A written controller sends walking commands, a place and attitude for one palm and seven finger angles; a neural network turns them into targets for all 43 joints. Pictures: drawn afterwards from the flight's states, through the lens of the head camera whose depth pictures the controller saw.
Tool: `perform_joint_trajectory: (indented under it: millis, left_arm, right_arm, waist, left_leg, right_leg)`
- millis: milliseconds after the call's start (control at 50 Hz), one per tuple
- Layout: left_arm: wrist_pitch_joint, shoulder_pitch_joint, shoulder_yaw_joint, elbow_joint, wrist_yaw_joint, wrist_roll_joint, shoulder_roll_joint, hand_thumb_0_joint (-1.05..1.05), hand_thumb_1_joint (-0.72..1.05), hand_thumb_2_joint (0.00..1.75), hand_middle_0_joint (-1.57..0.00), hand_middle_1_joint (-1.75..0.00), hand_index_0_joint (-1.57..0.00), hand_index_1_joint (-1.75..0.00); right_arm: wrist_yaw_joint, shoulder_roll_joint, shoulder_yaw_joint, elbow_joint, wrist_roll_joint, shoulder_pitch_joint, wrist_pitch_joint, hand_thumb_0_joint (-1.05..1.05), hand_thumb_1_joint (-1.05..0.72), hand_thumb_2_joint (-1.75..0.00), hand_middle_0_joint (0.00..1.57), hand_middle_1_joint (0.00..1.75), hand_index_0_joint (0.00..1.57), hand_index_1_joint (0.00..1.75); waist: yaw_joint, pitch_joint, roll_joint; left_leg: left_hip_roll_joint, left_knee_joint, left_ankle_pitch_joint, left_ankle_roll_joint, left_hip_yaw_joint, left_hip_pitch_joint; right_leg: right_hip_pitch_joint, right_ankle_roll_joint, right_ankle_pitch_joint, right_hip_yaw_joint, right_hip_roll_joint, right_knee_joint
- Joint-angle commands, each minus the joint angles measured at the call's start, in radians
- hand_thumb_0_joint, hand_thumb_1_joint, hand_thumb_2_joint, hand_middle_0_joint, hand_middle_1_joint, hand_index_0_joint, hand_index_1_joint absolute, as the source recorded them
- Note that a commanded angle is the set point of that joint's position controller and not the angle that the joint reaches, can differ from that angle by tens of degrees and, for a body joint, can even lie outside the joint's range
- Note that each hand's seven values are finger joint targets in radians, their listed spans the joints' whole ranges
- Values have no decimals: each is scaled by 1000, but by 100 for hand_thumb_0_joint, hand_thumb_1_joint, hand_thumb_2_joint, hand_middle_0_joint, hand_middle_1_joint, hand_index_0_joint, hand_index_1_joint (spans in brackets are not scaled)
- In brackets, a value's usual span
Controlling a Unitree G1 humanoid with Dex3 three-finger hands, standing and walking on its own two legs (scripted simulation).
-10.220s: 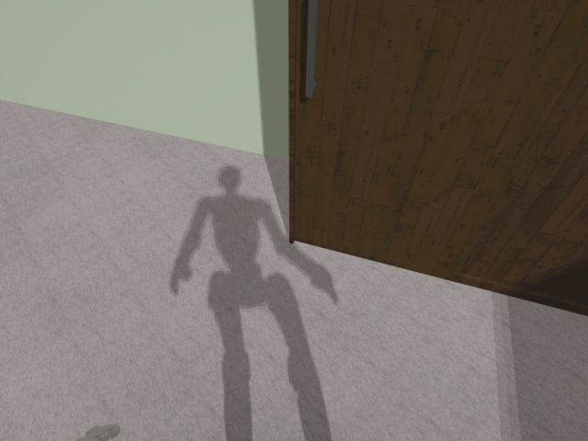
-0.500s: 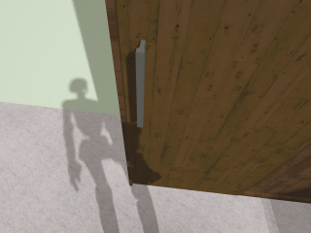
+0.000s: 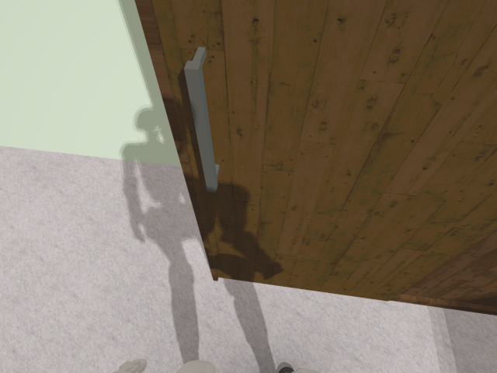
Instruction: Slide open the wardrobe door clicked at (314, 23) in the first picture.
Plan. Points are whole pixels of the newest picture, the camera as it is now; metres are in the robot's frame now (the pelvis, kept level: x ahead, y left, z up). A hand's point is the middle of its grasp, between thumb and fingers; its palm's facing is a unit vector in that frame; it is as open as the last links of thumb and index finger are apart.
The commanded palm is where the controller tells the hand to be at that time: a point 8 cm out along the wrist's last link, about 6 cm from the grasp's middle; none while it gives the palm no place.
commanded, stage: come to a stop and stand still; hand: left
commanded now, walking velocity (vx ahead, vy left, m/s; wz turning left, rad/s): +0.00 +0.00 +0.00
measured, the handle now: (207, 132) +0.46 +0.11 +0.11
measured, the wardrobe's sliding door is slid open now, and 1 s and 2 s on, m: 0.00 0.00 0.00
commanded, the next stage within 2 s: look again from close up in 0.86 s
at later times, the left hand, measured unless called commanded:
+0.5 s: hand out of the picture -0.05 +0.22 -0.17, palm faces -0.01 -0.98 -0.20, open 7.3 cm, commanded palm none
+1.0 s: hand out of the picture -0.07 +0.19 -0.17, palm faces -0.02 -0.99 -0.16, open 7.3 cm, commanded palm none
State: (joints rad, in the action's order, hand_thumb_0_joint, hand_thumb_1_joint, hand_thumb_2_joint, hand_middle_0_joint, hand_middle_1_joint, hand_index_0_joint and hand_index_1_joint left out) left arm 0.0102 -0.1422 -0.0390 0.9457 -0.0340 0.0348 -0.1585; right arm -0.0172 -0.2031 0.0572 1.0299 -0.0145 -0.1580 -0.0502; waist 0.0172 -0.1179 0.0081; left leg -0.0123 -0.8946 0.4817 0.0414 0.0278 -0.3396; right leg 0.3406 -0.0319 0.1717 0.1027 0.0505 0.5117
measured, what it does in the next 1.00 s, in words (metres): steps on the spot: left foot, then right foot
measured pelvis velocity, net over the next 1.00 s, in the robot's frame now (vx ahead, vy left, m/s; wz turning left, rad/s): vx -0.05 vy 0.04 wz -0.04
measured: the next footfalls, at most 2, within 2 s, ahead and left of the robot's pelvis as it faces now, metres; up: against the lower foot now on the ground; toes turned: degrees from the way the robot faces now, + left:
left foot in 0.10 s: +0.01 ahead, +0.14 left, +0.00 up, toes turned +3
right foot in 0.34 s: +0.00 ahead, -0.10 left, +0.00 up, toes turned -4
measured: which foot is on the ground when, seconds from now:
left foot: up 0.00-0.08, down 0.10-1.00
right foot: down 0.00-0.14, up 0.16-0.32, down 0.34-1.00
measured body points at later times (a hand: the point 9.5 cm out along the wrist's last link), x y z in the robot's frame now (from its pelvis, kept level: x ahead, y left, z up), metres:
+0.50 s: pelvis -0.04 +0.05 +0.01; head -0.02 +0.04 +0.46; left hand -0.05 +0.27 -0.15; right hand -0.03 -0.18 -0.15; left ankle -0.03 +0.13 -0.73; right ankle -0.04 -0.09 -0.73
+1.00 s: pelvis -0.05 +0.04 +0.01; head -0.04 +0.04 +0.46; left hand -0.06 +0.24 -0.16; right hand -0.08 -0.17 -0.15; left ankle -0.03 +0.13 -0.73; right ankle -0.04 -0.09 -0.73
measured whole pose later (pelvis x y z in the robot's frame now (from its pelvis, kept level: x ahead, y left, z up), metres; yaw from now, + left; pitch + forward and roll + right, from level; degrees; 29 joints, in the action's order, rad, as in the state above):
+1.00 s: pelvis -0.05 +0.04 +0.01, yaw -2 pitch -1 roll +0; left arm -0.02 -0.32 0.01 1.13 -0.05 0.02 -0.11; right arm -0.02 -0.12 0.00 1.13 -0.01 -0.32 0.01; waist -0.01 -0.03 0.00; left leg -0.01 -0.46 0.22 -0.02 0.09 -0.22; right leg 0.22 0.01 0.21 0.04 0.03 0.44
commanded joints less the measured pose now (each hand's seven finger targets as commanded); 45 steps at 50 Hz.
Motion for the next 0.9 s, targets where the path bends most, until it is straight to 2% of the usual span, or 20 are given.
perform_joint_trajectory:
  millis: [0,40,60,80,100,120,140,160,200,240,280,300,320,340,360,380,480,540,680,880]
  left_arm:
    - [0,-101,-55,-18,-5,5,-219,0,90,90,-20,-30,-20,-30]
    - [6,-67,-51,-14,-1,-5,-205,0,90,90,-20,-30,-20,-30]
    - [9,-59,-43,-17,0,-11,-170,0,90,90,-20,-30,-20,-30]
    - [15,-69,-33,-29,4,-19,-122,0,90,90,-20,-30,-20,-30]
    - [23,-45,-25,-32,7,-19,-91,0,90,90,-20,-30,-20,-30]
    - [29,-52,-25,-12,7,-9,-92,0,90,90,-20,-30,-20,-30]
    - [34,-76,-25,9,6,-1,-93,0,90,90,-20,-30,-20,-30]
    - [34,-105,-21,21,11,3,-87,0,90,90,-20,-30,-20,-30]
    - [24,-144,-10,48,14,-1,-65,0,90,90,-20,-30,-20,-30]
    - [9,-148,2,60,13,-6,-53,0,90,90,-20,-30,-20,-30]
    - [-8,-179,8,84,8,-10,-62,0,90,90,-20,-30,-20,-30]
    - [-17,-199,7,102,2,-12,-86,0,90,90,-20,-30,-20,-30]
    - [-23,-209,8,113,-3,-13,-104,0,90,90,-20,-30,-20,-30]
    - [-23,-209,10,116,-4,-15,-109,0,90,90,-20,-30,-20,-30]
    - [-23,-216,12,123,-6,-14,-106,0,90,90,-20,-30,-20,-30]
    - [-25,-213,11,133,-7,-15,-105,0,90,90,-20,-30,-20,-30]
    - [-12,-193,22,146,-3,-15,-77,0,90,90,-20,-30,-20,-30]
    - [-9,-211,22,157,-3,-13,-73,0,90,90,-20,-30,-20,-30]
    - [-15,-237,20,160,-4,-12,-66,0,90,90,-20,-30,-20,-30]
    - [-27,-253,21,162,-5,-16,-51,0,90,90,-20,-30,-20,-30]
  right_arm:
    - [6,-25,-3,-40,2,-123,25,0,-90,-90,20,30,20,30]
    - [3,-24,-3,-15,2,-196,32,0,-90,-90,20,30,20,30]
    - [0,-43,-2,-11,3,-218,41,0,-90,-90,20,30,20,30]
    - [-3,-98,7,-27,-8,-194,46,0,-90,-90,20,30,20,30]
    - [-5,-142,10,-60,-14,-117,39,0,-90,-90,20,30,20,30]
    - [-3,-130,2,-74,-16,-33,37,0,-90,-90,20,30,20,30]
    - [-4,-112,-5,-80,-14,8,43,0,-90,-90,20,30,20,30]
    - [-9,-97,-9,-82,-14,11,46,0,-90,-90,20,30,20,30]
    - [-14,-94,-12,-62,-11,-20,51,0,-90,-90,20,30,20,30]
    - [-18,-92,-10,-33,-9,-85,56,0,-90,-90,20,30,20,30]
    - [-22,-82,-12,-10,-1,-126,65,0,-90,-90,20,30,20,30]
    - [-21,-72,-13,-1,5,-147,71,0,-90,-90,20,30,20,30]
    - [-19,-60,-16,1,10,-154,73,0,-90,-90,20,30,20,30]
    - [-17,-55,-18,4,10,-159,74,0,-90,-90,20,30,20,30]
    - [-15,-49,-17,9,9,-156,73,0,-90,-90,20,30,20,30]
    - [-17,-51,-19,21,6,-158,69,0,-90,-90,20,30,20,30]
    - [-14,-52,-28,52,6,-149,66,0,-90,-90,20,30,20,30]
    - [-11,-50,-30,63,3,-152,61,0,-90,-90,20,30,20,30]
    - [-9,-27,-29,80,1,-188,60,0,-90,-90,20,30,20,30]
    - [-14,-5,-30,91,3,-217,70,0,-90,-90,20,30,20,30]
  waist:
    - [13,199,148]
    - [-28,189,146]
    - [-40,191,55]
    - [-31,149,-143]
    - [-21,54,-262]
    - [1,11,-240]
    - [16,-11,-254]
    - [31,-20,-212]
    - [26,7,-153]
    - [6,61,-102]
    - [4,102,-74]
    - [-4,139,-38]
    - [-14,157,0]
    - [-21,156,-3]
    - [-18,165,-22]
    - [-23,192,57]
    - [-17,42,30]
    - [-12,-2,2]
    - [-11,13,-5]
    - [-15,44,-6]
  left_leg:
    - [-1,240,-52,-10,27,58]
    - [7,433,-196,-18,47,210]
    - [-41,524,-227,-26,7,272]
    - [-169,612,-174,-74,-162,223]
    - [-281,723,-63,-134,-259,15]
    - [-287,776,34,-161,-250,-141]
    - [-254,798,53,-159,-225,-184]
    - [-228,763,-23,-152,-190,-154]
    - [-205,704,-171,-156,-139,-29]
    - [-190,625,-391,-156,-117,141]
    - [-161,525,-600,-129,-87,225]
    - [-138,489,-625,-103,-70,212]
    - [-115,478,-584,-81,-51,194]
    - [-106,499,-540,-70,-45,194]
    - [-102,497,-588,-69,-42,203]
    - [-108,488,-582,-62,-34,223]
    - [-115,598,-281,-68,-57,151]
    - [-111,644,-135,-66,-75,99]
    - [-100,636,-105,-66,-70,79]
    - [-100,593,-228,-63,-51,114]
  right_leg:
    - [-182,-136,-181,-266,241,-173]
    - [-69,-76,-10,-229,196,-155]
    - [-22,-39,73,-181,149,-96]
    - [58,15,180,-105,56,-15]
    - [19,54,226,-34,3,80]
    - [-81,53,221,-62,9,175]
    - [-104,49,220,-81,14,243]
    - [-81,43,197,-86,11,263]
    - [-37,47,189,-85,8,231]
    - [-22,57,178,-66,11,87]
    - [-87,59,16,-74,17,-109]
    - [-161,44,-129,-118,49,-137]
    - [-198,26,-238,-155,86,-124]
    - [-197,18,-258,-148,106,-112]
    - [-210,13,-301,-143,107,-97]
    - [-212,12,-300,-145,90,-84]
    - [-118,33,26,-135,67,-157]
    - [-106,34,80,-137,61,-169]
    - [-104,30,117,-143,64,-186]
    - [-102,19,44,-150,67,-181]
